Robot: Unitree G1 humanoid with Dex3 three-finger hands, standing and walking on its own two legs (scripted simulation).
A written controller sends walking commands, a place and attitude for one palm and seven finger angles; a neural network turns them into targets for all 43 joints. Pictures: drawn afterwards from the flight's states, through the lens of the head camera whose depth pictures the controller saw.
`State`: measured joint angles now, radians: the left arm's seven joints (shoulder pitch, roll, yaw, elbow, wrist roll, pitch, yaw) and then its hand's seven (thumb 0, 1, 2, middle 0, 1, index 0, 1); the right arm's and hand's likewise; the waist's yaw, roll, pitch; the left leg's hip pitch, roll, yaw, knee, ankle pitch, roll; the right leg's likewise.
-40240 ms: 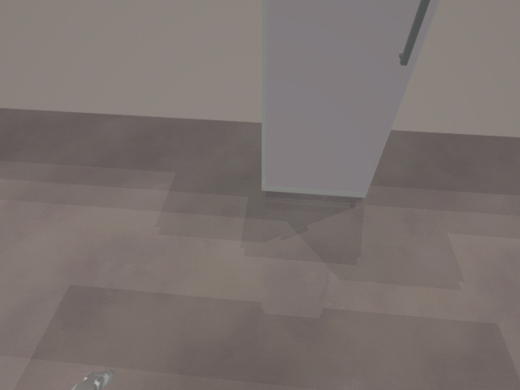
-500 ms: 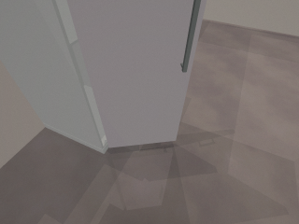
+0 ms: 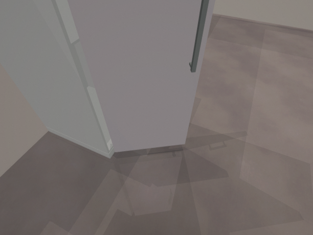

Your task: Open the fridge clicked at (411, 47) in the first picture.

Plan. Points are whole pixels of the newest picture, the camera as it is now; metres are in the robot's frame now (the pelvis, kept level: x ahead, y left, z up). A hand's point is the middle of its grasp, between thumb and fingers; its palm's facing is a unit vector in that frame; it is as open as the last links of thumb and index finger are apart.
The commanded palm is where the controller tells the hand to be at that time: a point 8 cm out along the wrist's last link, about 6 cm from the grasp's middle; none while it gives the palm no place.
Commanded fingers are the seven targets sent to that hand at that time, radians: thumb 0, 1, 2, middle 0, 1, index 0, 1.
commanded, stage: look to check the result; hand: right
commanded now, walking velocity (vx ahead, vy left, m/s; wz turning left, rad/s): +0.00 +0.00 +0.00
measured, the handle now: (198, 27) +0.78 -0.11 +0.16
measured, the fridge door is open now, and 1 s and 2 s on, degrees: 57 57 57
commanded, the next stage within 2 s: stand and wait in 0.28 s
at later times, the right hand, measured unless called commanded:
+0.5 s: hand out of the picture +0.09 -0.23 -0.16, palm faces -0.04 +0.95 -0.32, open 7.4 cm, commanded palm none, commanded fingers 0.00 -0.90 -0.90 0.20 0.30 0.20 0.30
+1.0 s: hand out of the picture +0.10 -0.21 -0.16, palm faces -0.04 +0.95 -0.32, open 7.4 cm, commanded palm none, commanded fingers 0.00 -0.90 -0.90 0.20 0.30 0.20 0.30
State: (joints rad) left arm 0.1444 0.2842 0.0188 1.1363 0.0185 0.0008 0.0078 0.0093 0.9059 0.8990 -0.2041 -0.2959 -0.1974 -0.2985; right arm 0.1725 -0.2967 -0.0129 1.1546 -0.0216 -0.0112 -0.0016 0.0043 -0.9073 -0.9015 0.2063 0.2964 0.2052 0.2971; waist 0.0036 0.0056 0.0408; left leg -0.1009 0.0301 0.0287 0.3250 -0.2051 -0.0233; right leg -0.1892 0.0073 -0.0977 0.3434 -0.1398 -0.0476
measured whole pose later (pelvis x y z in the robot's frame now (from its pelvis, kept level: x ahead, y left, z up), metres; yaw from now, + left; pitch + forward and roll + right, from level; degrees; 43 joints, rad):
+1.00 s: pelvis +0.03 +0.03 +0.00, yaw +0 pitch +0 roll +0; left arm 0.10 0.32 0.00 1.14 0.02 0.00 0.01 0.01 0.91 0.90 -0.20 -0.30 -0.20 -0.30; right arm 0.12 -0.32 0.00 1.14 -0.01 -0.02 0.00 0.00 -0.91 -0.90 0.21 0.30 0.21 0.30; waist 0.01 0.00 0.03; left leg -0.04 0.00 0.03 0.27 -0.22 0.01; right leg -0.14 -0.02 -0.09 0.30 -0.16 -0.01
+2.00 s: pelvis +0.03 +0.04 +0.00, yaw +1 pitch -1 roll +0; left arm 0.12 0.31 0.01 1.15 0.02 0.01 0.01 0.01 0.91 0.90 -0.20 -0.30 -0.20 -0.30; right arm 0.13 -0.32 -0.01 1.14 -0.01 -0.02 -0.01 0.00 -0.91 -0.90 0.21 0.30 0.21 0.30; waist 0.01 0.00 0.03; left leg -0.03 -0.03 0.02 0.25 -0.21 0.03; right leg -0.12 -0.05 -0.10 0.30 -0.16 0.02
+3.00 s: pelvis +0.02 +0.02 +0.00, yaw +1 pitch -1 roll +0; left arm 0.10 0.32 0.01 1.15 0.02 0.00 0.00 0.01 0.90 0.90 -0.21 -0.30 -0.20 -0.30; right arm 0.12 -0.34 0.00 1.14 -0.01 -0.02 0.00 0.00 -0.91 -0.90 0.21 0.30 0.21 0.30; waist 0.01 0.01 0.04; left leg -0.04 -0.01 0.01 0.25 -0.20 0.01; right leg -0.12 -0.03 -0.11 0.29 -0.15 -0.01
